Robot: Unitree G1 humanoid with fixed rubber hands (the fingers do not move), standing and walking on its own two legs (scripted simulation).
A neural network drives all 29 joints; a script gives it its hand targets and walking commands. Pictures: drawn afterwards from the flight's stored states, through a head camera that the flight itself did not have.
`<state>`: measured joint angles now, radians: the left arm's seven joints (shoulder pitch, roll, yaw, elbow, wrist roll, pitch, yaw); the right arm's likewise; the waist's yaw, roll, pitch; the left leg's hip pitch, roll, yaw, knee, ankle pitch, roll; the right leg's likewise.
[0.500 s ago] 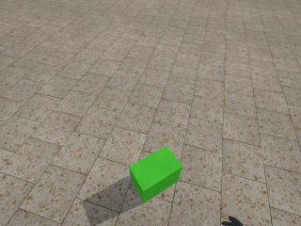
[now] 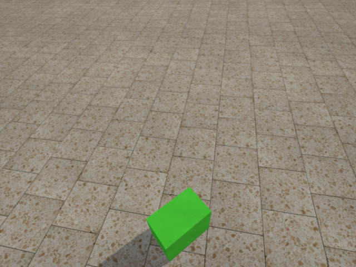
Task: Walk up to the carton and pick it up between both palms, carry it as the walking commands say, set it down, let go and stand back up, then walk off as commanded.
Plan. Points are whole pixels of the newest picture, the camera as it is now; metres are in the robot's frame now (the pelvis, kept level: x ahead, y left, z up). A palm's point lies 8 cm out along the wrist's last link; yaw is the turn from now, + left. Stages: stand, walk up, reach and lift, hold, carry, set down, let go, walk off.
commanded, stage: walk up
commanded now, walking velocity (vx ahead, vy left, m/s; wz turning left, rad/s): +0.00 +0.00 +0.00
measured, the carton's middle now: (179, 223) +0.46 +0.03 -0.66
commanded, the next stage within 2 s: stand in 1.90 s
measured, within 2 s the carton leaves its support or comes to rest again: neither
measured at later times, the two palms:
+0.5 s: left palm out of the picture +0.10 +0.16 -0.13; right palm out of the picture +0.09 -0.40 -0.13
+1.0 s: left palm out of the picture +0.06 +0.12 -0.13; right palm (305, 195) +0.32 -0.34 -0.10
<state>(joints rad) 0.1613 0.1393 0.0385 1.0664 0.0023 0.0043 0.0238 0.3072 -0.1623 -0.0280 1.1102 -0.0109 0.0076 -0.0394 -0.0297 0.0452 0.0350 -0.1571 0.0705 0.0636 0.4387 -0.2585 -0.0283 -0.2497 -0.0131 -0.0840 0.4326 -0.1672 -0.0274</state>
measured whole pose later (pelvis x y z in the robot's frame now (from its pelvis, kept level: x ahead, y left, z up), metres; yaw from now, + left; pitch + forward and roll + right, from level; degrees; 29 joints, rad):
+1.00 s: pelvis +0.12 -0.14 +0.01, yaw +25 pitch -1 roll -2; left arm 0.21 0.25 0.06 0.89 0.02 0.05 0.00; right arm 0.16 -0.24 -0.05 0.84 -0.02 0.02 -0.01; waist 0.00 0.00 0.08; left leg -0.19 0.03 0.04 0.44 -0.24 0.04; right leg -0.41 -0.08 -0.05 0.92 -0.35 0.09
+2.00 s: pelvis +0.12 -0.12 +0.01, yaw +31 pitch -1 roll +0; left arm 0.21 0.19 0.05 1.03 0.02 0.00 0.02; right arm 0.23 -0.19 -0.04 1.04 -0.01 -0.01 -0.03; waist 0.00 0.02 0.05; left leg -0.13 0.02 0.02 0.37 -0.23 -0.01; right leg -0.14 -0.02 -0.06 0.36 -0.21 0.00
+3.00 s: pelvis +0.04 -0.18 -0.10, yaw +31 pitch +22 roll +1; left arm -0.50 0.18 0.14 0.62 -0.08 0.40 0.04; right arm -0.58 -0.33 -0.18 0.75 0.03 0.36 0.10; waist 0.03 0.01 0.02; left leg -1.12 0.03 0.02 1.09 -0.37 -0.02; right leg -1.14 -0.03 -0.03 1.09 -0.35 -0.02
